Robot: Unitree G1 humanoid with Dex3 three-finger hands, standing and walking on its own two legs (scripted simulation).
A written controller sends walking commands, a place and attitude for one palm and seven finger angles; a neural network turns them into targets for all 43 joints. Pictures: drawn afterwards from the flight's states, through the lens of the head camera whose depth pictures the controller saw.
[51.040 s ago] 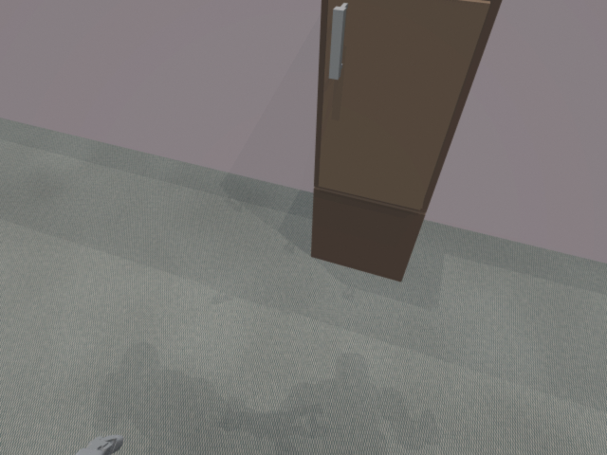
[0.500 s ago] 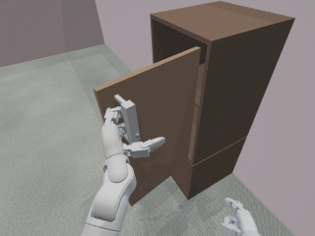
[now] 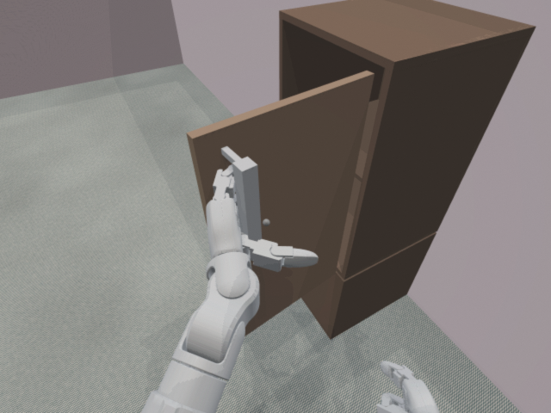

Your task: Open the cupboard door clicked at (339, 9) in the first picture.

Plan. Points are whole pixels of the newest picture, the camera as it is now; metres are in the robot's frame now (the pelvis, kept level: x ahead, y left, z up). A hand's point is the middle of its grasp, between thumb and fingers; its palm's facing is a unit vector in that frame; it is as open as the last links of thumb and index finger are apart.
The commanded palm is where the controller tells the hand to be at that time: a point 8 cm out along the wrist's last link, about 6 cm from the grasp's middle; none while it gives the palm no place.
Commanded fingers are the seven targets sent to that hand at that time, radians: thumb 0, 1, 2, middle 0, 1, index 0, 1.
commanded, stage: slide the hand sideways off the handle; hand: left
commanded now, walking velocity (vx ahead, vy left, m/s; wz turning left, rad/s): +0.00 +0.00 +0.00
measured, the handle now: (240, 198) +0.38 +0.09 +0.14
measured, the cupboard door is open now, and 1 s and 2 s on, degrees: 97 100 100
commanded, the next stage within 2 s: draw the hand back to the body in 1.14 s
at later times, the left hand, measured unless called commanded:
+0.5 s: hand (246, 259) +0.27 +0.07 +0.14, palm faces -0.03 -1.00 -0.04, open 16.3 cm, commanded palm +0.24 +0.12 +0.14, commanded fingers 0.00 -0.50 0.30 -0.15 -0.30 -0.15 -0.30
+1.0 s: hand (201, 283) +0.23 +0.12 +0.14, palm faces +0.02 -1.00 -0.07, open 16.3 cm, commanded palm +0.20 +0.17 +0.14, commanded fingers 0.00 -0.50 0.30 -0.15 -0.30 -0.15 -0.30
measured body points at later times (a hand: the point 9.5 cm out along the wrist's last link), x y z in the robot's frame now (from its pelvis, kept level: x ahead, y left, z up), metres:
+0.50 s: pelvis +0.01 -0.02 +0.00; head -0.04 -0.04 +0.45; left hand +0.26 +0.12 +0.15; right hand +0.20 -0.22 -0.07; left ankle +0.02 +0.10 -0.73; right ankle +0.03 -0.12 -0.73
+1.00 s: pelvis +0.03 -0.04 +0.00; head -0.01 -0.06 +0.45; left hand +0.22 +0.17 +0.14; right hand +0.22 -0.25 -0.07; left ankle +0.02 +0.10 -0.73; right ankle +0.03 -0.12 -0.73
